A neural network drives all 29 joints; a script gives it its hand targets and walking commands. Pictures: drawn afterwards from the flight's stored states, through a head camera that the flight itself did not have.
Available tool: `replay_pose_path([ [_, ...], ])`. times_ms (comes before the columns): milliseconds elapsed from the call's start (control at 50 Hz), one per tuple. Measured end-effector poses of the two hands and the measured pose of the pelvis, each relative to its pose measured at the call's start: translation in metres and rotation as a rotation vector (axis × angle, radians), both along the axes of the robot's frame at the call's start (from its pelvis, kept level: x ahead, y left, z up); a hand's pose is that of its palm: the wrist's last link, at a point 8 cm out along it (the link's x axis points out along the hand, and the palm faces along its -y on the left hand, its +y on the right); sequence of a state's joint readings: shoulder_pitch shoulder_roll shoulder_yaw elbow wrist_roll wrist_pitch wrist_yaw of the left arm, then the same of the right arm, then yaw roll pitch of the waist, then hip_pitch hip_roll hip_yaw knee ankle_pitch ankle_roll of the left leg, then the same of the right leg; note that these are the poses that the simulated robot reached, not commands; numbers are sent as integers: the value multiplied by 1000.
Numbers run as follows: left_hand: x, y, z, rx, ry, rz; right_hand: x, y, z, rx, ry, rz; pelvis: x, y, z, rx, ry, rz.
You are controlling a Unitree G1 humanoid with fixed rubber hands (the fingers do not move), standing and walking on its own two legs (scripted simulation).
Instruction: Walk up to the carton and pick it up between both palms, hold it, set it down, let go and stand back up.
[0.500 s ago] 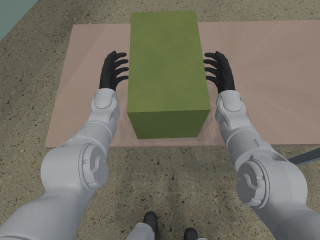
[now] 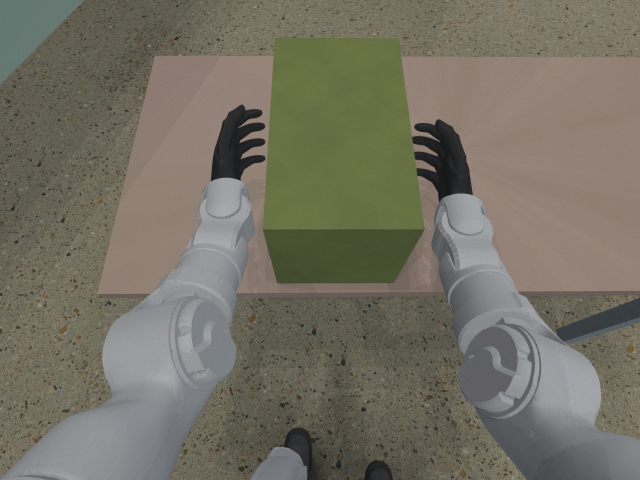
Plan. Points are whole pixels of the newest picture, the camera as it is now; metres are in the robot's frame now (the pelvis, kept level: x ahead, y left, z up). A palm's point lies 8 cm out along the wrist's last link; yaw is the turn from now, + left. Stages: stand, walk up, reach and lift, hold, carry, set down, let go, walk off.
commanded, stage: reach and lift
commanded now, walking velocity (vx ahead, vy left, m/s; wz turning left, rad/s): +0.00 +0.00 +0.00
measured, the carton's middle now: (336, 164) +0.55 +0.05 -0.04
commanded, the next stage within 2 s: none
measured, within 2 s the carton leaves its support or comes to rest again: neither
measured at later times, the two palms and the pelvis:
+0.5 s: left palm (229, 185) +0.45 +0.18 +0.03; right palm (450, 200) +0.46 -0.09 +0.03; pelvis +0.01 -0.01 +0.01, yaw +2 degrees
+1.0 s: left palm (229, 185) +0.45 +0.18 +0.03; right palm (449, 202) +0.46 -0.09 +0.02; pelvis +0.02 -0.02 +0.01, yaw +2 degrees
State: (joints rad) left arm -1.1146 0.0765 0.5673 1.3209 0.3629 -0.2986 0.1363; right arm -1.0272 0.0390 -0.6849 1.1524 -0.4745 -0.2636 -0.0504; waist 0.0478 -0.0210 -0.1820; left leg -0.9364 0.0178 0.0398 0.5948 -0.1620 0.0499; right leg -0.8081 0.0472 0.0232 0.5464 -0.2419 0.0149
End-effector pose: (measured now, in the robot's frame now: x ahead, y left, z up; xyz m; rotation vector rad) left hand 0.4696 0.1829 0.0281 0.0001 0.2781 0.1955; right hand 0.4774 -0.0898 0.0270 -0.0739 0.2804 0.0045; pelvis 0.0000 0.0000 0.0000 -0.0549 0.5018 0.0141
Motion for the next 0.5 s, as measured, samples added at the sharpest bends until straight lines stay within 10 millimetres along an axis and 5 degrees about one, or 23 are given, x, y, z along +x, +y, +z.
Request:
replay_pose_path([
  [500, -16, -2, 0, 25, -9, 25, -18, 1, -1, -22, -20, -8, 10, -13, 11, 22, -75, 19],
])
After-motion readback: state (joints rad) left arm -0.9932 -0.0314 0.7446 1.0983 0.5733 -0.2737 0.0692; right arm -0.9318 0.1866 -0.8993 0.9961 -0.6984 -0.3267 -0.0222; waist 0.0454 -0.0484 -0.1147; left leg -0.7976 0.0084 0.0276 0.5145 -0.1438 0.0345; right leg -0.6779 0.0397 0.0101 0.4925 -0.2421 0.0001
